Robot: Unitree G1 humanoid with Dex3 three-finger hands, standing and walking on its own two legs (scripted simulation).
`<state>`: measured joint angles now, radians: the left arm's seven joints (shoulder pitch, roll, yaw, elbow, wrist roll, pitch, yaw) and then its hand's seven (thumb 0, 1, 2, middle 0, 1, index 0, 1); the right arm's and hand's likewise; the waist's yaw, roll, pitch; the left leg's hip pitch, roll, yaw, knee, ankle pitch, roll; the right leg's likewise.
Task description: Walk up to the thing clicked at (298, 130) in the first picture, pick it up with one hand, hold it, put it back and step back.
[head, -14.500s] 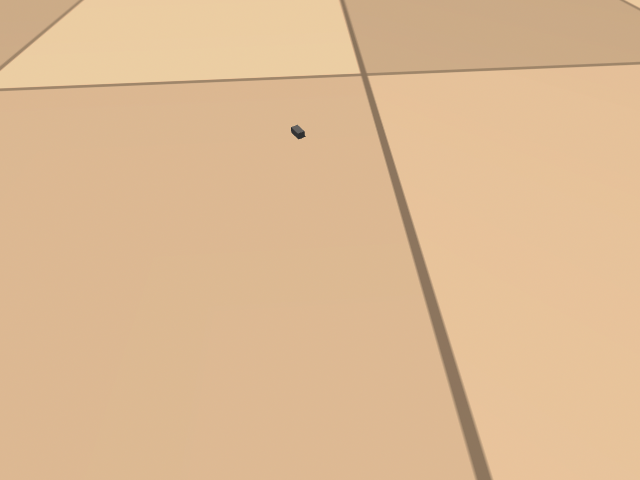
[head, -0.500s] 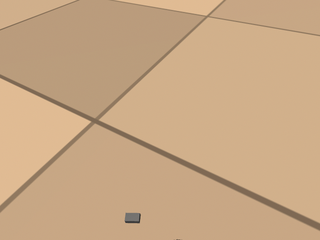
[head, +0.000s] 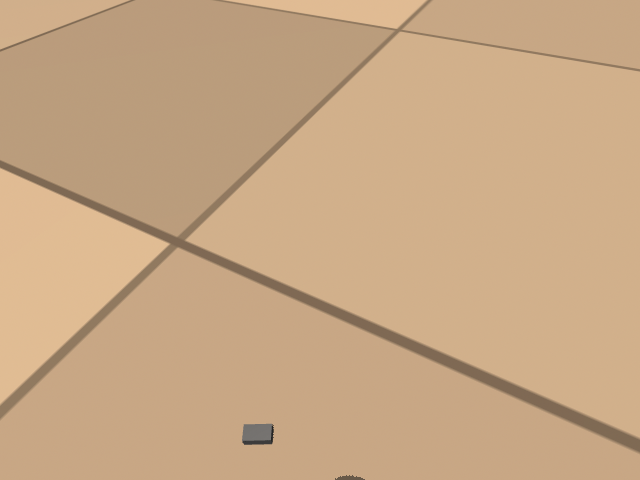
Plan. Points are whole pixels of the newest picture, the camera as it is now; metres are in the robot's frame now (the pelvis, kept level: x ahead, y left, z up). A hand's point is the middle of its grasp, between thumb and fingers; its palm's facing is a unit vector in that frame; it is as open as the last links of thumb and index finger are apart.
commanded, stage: stand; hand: left
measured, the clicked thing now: (258, 434) +0.42 +0.22 -0.76
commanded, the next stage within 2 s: walk up in 1.00 s
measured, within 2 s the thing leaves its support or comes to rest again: neither
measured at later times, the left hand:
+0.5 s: hand out of the picture +0.07 +0.27 -0.15, palm faces -0.02 -0.94 -0.35, open 7.4 cm
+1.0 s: hand out of the picture +0.07 +0.27 -0.15, palm faces -0.03 -0.94 -0.35, open 7.4 cm
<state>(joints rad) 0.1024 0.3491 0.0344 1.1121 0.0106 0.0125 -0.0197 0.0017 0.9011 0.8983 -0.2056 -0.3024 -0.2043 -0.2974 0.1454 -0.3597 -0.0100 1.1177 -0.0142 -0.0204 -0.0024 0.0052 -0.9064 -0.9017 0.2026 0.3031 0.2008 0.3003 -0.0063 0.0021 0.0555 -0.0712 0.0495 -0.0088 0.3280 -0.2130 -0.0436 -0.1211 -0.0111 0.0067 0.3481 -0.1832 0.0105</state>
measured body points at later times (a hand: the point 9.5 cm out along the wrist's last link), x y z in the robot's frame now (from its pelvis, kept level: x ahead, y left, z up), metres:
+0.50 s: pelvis -0.01 +0.01 +0.00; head +0.00 +0.00 +0.45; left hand +0.07 +0.31 -0.13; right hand +0.07 -0.29 -0.13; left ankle -0.02 +0.15 -0.75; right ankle +0.01 -0.13 -0.75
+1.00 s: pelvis +0.00 +0.01 +0.00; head +0.01 +0.01 +0.45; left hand +0.07 +0.32 -0.13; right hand +0.07 -0.29 -0.13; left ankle -0.02 +0.15 -0.75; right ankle +0.01 -0.13 -0.75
